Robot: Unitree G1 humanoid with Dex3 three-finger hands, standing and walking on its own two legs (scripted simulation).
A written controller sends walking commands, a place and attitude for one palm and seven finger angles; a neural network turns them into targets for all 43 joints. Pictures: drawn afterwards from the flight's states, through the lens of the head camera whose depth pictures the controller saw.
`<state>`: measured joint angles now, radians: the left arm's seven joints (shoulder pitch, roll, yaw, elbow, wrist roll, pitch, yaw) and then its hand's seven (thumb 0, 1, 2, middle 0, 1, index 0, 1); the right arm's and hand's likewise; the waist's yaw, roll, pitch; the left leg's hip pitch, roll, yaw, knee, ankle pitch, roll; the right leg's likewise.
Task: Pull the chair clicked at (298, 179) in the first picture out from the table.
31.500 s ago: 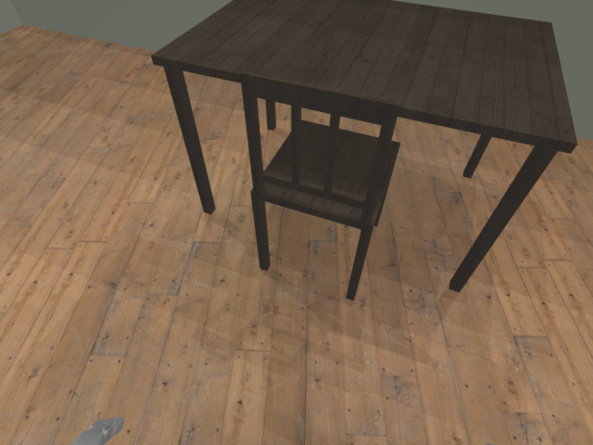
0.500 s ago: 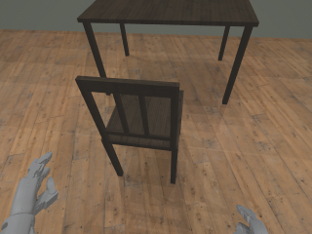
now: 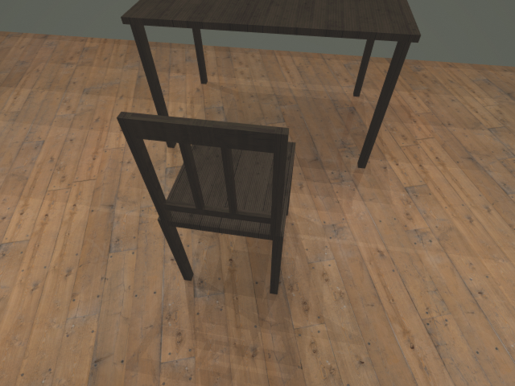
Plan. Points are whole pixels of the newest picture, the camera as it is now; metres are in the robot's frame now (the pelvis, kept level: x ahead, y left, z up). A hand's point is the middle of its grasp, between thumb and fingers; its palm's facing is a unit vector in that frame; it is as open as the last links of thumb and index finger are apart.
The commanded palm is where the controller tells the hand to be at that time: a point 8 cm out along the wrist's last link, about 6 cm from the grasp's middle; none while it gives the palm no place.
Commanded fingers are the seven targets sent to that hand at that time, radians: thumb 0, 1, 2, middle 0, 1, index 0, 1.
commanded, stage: let the arm hang, fingers relaxed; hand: left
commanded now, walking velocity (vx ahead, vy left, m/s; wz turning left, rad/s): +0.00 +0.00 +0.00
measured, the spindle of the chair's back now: (193, 177) +0.61 +0.21 -0.12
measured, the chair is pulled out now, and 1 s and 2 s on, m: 0.61 0.61 0.61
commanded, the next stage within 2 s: look to check the result in 0.50 s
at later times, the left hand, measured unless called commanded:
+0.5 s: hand out of the picture +0.01 +0.16 -0.17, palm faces +0.01 -0.98 -0.19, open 7.3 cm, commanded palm none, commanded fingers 0.00 0.90 0.90 -0.20 -0.30 -0.20 -0.30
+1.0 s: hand out of the picture +0.01 +0.16 -0.17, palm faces +0.01 -0.98 -0.19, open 7.3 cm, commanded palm none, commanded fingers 0.00 0.90 0.90 -0.20 -0.30 -0.20 -0.30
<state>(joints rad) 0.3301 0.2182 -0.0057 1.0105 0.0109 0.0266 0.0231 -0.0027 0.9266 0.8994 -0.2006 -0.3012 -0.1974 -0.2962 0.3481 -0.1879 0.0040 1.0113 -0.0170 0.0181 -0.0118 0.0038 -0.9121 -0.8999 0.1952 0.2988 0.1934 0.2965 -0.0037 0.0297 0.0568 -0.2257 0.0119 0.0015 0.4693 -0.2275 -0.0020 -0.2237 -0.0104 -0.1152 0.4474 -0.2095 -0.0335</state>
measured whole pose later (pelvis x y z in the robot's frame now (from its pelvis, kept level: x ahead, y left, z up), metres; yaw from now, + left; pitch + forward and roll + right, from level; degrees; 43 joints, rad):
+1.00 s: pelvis +0.01 -0.01 +0.00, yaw -1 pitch -1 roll +0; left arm 0.29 0.14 -0.01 1.07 0.01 0.00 0.04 0.01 0.92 0.90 -0.20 -0.30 -0.20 -0.30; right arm 0.32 -0.11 0.01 1.09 -0.01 -0.01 -0.03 0.00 -0.91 -0.90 0.20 0.30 0.19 0.30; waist 0.00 0.01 0.07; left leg -0.19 0.02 0.01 0.44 -0.23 -0.01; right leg -0.20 0.00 -0.10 0.44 -0.22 -0.04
